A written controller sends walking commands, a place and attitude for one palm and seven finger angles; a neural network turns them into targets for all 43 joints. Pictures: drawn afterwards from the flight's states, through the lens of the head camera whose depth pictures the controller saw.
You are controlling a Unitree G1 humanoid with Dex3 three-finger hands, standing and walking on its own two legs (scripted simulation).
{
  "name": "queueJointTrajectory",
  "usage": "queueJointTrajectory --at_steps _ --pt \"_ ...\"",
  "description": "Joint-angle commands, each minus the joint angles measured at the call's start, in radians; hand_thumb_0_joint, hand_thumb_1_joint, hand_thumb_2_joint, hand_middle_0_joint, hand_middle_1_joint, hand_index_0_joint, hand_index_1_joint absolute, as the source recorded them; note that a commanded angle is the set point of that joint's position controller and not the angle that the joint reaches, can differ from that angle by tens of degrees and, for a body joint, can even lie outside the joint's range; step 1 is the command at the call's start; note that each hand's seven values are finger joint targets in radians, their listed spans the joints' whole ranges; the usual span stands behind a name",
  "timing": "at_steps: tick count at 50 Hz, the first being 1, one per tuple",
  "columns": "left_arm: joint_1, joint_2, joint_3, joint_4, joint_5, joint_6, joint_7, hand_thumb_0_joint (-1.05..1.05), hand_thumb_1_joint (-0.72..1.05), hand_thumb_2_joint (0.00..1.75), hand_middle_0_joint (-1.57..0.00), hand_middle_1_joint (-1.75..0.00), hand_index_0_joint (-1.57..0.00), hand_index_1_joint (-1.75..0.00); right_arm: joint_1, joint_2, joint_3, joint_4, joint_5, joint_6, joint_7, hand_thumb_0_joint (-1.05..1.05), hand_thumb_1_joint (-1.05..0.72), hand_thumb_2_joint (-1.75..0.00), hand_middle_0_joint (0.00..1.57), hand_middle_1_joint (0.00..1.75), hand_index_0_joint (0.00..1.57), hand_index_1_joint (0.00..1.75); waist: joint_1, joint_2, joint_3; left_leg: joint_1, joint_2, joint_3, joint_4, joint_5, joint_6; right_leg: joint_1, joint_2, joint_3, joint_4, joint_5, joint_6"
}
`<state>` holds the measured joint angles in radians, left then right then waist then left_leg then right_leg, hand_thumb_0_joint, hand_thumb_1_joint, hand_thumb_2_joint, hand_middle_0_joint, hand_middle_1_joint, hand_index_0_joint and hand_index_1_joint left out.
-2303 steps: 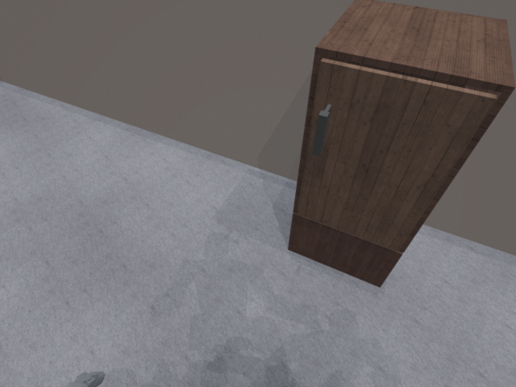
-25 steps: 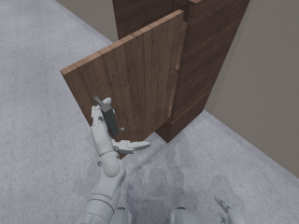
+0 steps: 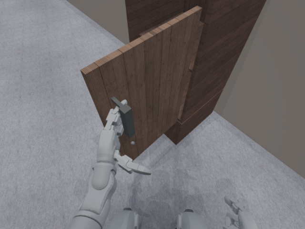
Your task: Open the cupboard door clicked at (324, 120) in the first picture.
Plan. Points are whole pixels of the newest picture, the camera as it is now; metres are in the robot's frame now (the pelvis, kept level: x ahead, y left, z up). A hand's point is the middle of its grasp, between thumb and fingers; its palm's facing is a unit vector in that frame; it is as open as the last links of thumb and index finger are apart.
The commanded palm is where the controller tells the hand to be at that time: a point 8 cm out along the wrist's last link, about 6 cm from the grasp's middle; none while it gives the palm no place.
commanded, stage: slide the hand sideways off the handle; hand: left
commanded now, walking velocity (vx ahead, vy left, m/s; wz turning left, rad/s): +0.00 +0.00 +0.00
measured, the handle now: (123, 117) +0.39 +0.10 +0.04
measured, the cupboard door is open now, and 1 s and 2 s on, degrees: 92 92 92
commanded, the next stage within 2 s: draw the hand back to the body in 0.84 s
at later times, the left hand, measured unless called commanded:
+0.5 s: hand (115, 158) +0.28 +0.11 +0.03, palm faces -0.01 -1.00 -0.01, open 16.2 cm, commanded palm +0.25 +0.17 +0.04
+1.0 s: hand (98, 172) +0.25 +0.14 +0.04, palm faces +0.01 -1.00 -0.02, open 16.4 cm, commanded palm +0.21 +0.21 +0.05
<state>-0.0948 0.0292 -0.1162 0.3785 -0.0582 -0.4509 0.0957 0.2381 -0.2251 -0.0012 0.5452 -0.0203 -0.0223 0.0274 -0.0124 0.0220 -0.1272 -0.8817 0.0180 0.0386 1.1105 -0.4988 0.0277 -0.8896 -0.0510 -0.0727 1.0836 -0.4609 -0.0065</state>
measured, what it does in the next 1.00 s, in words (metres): stands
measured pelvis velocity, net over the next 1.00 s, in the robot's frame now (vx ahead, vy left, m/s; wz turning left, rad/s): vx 0.01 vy -0.02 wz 0.02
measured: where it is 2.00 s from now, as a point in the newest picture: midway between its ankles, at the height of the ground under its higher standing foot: outside the picture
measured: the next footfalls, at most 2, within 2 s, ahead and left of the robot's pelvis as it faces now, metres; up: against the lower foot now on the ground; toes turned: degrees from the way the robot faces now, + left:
none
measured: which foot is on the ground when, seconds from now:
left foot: down 0.00-1.00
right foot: down 0.00-1.00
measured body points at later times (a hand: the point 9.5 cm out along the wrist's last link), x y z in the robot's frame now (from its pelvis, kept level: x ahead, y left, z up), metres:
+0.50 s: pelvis +0.01 -0.01 -0.01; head +0.09 -0.01 +0.44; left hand +0.28 +0.16 +0.04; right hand +0.20 -0.23 -0.10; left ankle +0.02 +0.10 -0.66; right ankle +0.04 -0.12 -0.66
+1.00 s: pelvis +0.01 -0.02 -0.02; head +0.09 -0.02 +0.43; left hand +0.24 +0.20 +0.04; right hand +0.20 -0.25 -0.10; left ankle +0.02 +0.10 -0.66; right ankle +0.04 -0.12 -0.66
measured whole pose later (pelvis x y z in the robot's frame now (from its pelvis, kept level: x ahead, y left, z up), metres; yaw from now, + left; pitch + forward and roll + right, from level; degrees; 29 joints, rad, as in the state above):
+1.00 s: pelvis +0.01 -0.02 -0.02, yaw +1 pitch +17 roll -2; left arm 0.35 0.18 0.07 -0.04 -0.22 -0.40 -0.18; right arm 0.23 -0.24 0.00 0.48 0.01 -0.11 -0.04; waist 0.01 0.04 -0.15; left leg -0.94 0.04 -0.02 1.21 -0.57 -0.01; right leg -0.93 -0.03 -0.12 1.17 -0.53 -0.04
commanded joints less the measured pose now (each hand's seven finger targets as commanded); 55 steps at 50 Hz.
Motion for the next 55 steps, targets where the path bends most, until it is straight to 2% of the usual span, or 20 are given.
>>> queueJointTrajectory --at_steps 1,4,7,9,12,17,19,21,24,28,32,35,38,40,42,47,49,50,52,55 --pt "-0.154 0.055 0.031 -0.27 0.034 -0.078 0.005 0.0 -0.5 0.3 -0.15 -0.3 -0.15 -0.3 -0.045 -0.112 -0.044 -0.156 -0.003 -0.036 -0.003 0.0 -0.9 -0.9 0.2 0.3 0.2 0.3 0.003 -0.039 -0.302 0.144 -0.025 -0.064 -0.166 0.164 -0.021 0.179 0.044 0.019 -0.118 0.151 -0.035" --pt "-0.108 0.055 0.033 -0.313 0.016 -0.065 -0.005 0.0 -0.5 0.3 -0.15 -0.3 -0.15 -0.3 -0.053 -0.109 -0.041 -0.171 0.003 -0.033 -0.008 0.0 -0.9 -0.9 0.2 0.3 0.2 0.3 0.004 -0.041 -0.289 0.144 -0.023 -0.067 -0.172 0.152 -0.022 0.183 0.047 0.016 -0.124 0.137 -0.034" --pt "-0.082 0.072 0.038 -0.374 0.006 -0.058 -0.017 0.0 -0.5 0.3 -0.15 -0.3 -0.15 -0.3 -0.051 -0.11 -0.041 -0.175 0.004 -0.039 -0.017 0.0 -0.9 -0.9 0.2 0.3 0.2 0.3 0.0 -0.03 -0.319 0.162 -0.022 -0.07 -0.159 0.196 -0.02 0.192 0.05 0.017 -0.116 0.177 -0.034" --pt "-0.013 0.059 0.029 -0.391 -0.007 -0.052 -0.033 0.0 -0.5 0.3 -0.15 -0.3 -0.15 -0.3 -0.049 -0.105 -0.039 -0.177 0.007 -0.045 -0.018 0.0 -0.9 -0.9 0.2 0.3 0.2 0.3 0.003 -0.028 -0.311 0.166 -0.022 -0.07 -0.16 0.207 -0.022 0.197 0.05 0.012 -0.114 0.192 -0.032" --pt "0.008 0.08 0.048 -0.391 -0.019 -0.041 -0.053 0.0 -0.5 0.3 -0.15 -0.3 -0.15 -0.3 -0.051 -0.11 -0.036 -0.175 0.008 -0.05 -0.027 0.0 -0.9 -0.9 0.2 0.3 0.2 0.3 -0.007 -0.065 -0.279 0.129 -0.024 -0.073 -0.151 0.182 -0.018 0.195 0.051 0.015 -0.119 0.177 -0.028" --pt "0.116 0.111 0.083 -0.446 -0.039 -0.034 -0.091 0.0 -0.5 0.3 -0.15 -0.3 -0.15 -0.3 -0.054 -0.108 -0.038 -0.189 0.011 -0.061 -0.033 0.0 -0.9 -0.9 0.2 0.3 0.2 0.3 0.012 -0.039 -0.298 0.128 -0.028 -0.069 -0.142 0.214 -0.019 0.213 0.051 0.017 -0.108 0.21 -0.03" --pt "0.113 0.118 0.085 -0.476 -0.043 -0.03 -0.103 0.0 -0.5 0.3 -0.15 -0.3 -0.15 -0.3 -0.052 -0.108 -0.037 -0.19 0.012 -0.063 -0.036 0.0 -0.9 -0.9 0.2 0.3 0.2 0.3 0.005 -0.025 -0.289 0.129 -0.028 -0.067 -0.137 0.215 -0.02 0.205 0.049 0.017 -0.104 0.219 -0.028" --pt "0.13 0.132 0.102 -0.484 -0.05 -0.027 -0.112 0.0 -0.5 0.3 -0.15 -0.3 -0.15 -0.3 -0.048 -0.109 -0.039 -0.19 0.012 -0.068 -0.04 0.0 -0.9 -0.9 0.2 0.3 0.2 0.3 0.0 -0.045 -0.289 0.118 -0.029 -0.067 -0.127 0.211 -0.018 0.207 0.049 0.02 -0.106 0.222 -0.025" --pt "0.205 0.143 0.119 -0.504 -0.063 -0.027 -0.132 0.0 -0.5 0.3 -0.15 -0.3 -0.15 -0.3 -0.048 -0.107 -0.039 -0.199 0.015 -0.075 -0.044 0.0 -0.9 -0.9 0.2 0.3 0.2 0.3 0.012 -0.021 -0.284 0.112 -0.032 -0.061 -0.124 0.222 -0.019 0.22 0.049 0.024 -0.105 0.236 -0.027" --pt "0.259 0.183 0.167 -0.534 -0.085 -0.026 -0.155 0.0 -0.5 0.3 -0.15 -0.3 -0.15 -0.3 -0.046 -0.109 -0.041 -0.204 0.017 -0.084 -0.051 0.0 -0.9 -0.9 0.2 0.3 0.2 0.3 0.015 -0.05 -0.295 0.086 -0.034 -0.059 -0.108 0.223 -0.016 0.242 0.049 0.035 -0.105 0.251 -0.022" --pt "0.344 0.199 0.187 -0.568 -0.106 -0.033 -0.19 0.0 -0.5 0.3 -0.15 -0.3 -0.15 -0.3 -0.04 -0.11 -0.042 -0.21 0.019 -0.092 -0.057 0.0 -0.9 -0.9 0.2 0.3 0.2 0.3 0.013 -0.042 -0.284 0.075 -0.034 -0.056 -0.097 0.242 -0.015 0.254 0.051 0.041 -0.102 0.279 -0.022" --pt "0.363 0.195 0.178 -0.599 -0.121 -0.041 -0.22 0.0 -0.5 0.3 -0.15 -0.3 -0.15 -0.3 -0.043 -0.113 -0.042 -0.213 0.021 -0.103 -0.06 0.0 -0.9 -0.9 0.2 0.3 0.2 0.3 0.004 -0.014 -0.271 0.068 -0.037 -0.056 -0.085 0.223 -0.015 0.228 0.049 0.042 -0.1 0.259 -0.02" --pt "0.368 0.238 0.228 -0.585 -0.14 -0.041 -0.243 0.0 -0.5 0.3 -0.15 -0.3 -0.15 -0.3 -0.042 -0.12 -0.043 -0.21 0.022 -0.111 -0.069 0.0 -0.9 -0.9 0.2 0.3 0.2 0.3 0.0 -0.035 -0.247 0.033 -0.036 -0.057 -0.066 0.188 -0.014 0.213 0.048 0.058 -0.11 0.205 -0.017" --pt "0.374 0.242 0.241 -0.598 -0.155 -0.046 -0.26 0.0 -0.5 0.3 -0.15 -0.3 -0.15 -0.3 -0.044 -0.12 -0.045 -0.211 0.024 -0.12 -0.074 0.0 -0.9 -0.9 0.2 0.3 0.2 0.3 0.004 -0.025 -0.261 0.025 -0.038 -0.056 -0.056 0.181 -0.015 0.214 0.047 0.066 -0.108 0.188 -0.017" --pt "0.354 0.231 0.226 -0.613 -0.167 -0.045 -0.274 0.0 -0.5 0.3 -0.15 -0.3 -0.15 -0.3 -0.042 -0.123 -0.042 -0.212 0.025 -0.129 -0.078 0.0 -0.9 -0.9 0.2 0.3 0.2 0.3 -0.007 -0.025 -0.264 0.023 -0.037 -0.06 -0.048 0.187 -0.012 0.21 0.048 0.066 -0.106 0.185 -0.018" --pt "0.4 0.247 0.237 -0.626 -0.171 -0.027 -0.281 0.0 -0.5 0.3 -0.15 -0.3 -0.15 -0.3 -0.031 -0.125 -0.044 -0.212 0.024 -0.14 -0.081 0.0 -0.9 -0.9 0.2 0.3 0.2 0.3 0.002 -0.027 -0.28 0.025 -0.034 -0.065 -0.044 0.206 -0.012 0.207 0.052 0.058 -0.092 0.197 -0.019" --pt "0.43 0.298 0.287 -0.712 -0.179 -0.017 -0.275 0.0 -0.5 0.3 -0.15 -0.3 -0.15 -0.3 -0.032 -0.122 -0.047 -0.229 0.03 -0.137 -0.083 0.0 -0.9 -0.9 0.2 0.3 0.2 0.3 0.029 0.015 -0.33 0.068 -0.037 -0.058 -0.072 0.226 -0.014 0.258 0.049 0.063 -0.106 0.22 -0.02" --pt "0.466 0.294 0.286 -0.742 -0.181 -0.004 -0.272 0.0 -0.5 0.3 -0.15 -0.3 -0.15 -0.3 -0.03 -0.116 -0.045 -0.239 0.033 -0.134 -0.083 0.0 -0.9 -0.9 0.2 0.3 0.2 0.3 0.033 0.028 -0.328 0.096 -0.038 -0.057 -0.092 0.242 -0.014 0.277 0.051 0.055 -0.116 0.242 -0.02" --pt "0.509 0.313 0.317 -0.754 -0.189 0.032 -0.26 0.0 -0.5 0.3 -0.15 -0.3 -0.15 -0.3 -0.031 -0.111 -0.042 -0.247 0.038 -0.123 -0.088 0.0 -0.9 -0.9 0.2 0.3 0.2 0.3 0.033 -0.003 -0.306 0.1 -0.037 -0.059 -0.117 0.243 -0.013 0.313 0.056 0.052 -0.145 0.239 -0.017" --pt "0.491 0.278 0.29 -0.762 -0.194 0.062 -0.256 0.0 -0.5 0.3 -0.15 -0.3 -0.15 -0.3 -0.032 -0.109 -0.032 -0.247 0.044 -0.119 -0.094 0.0 -0.9 -0.9 0.2 0.3 0.2 0.3 0.006 0.009 -0.214 0.128 -0.036 -0.063 -0.154 0.192 -0.014 0.279 0.059 0.038 -0.193 0.174 -0.011"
